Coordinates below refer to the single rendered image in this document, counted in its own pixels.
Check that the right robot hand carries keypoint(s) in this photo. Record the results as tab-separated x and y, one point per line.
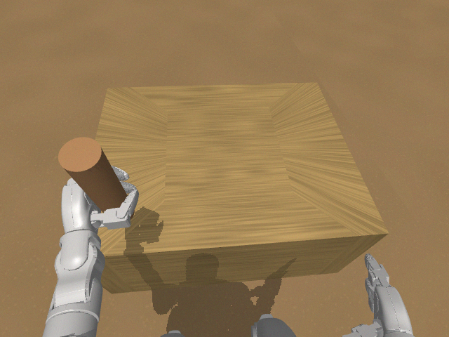
390	314

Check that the left robot hand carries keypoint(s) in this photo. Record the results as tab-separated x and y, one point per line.
79	212

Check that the left robot arm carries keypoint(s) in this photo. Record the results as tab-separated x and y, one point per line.
76	303

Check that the can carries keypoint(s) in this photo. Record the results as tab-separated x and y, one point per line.
87	164

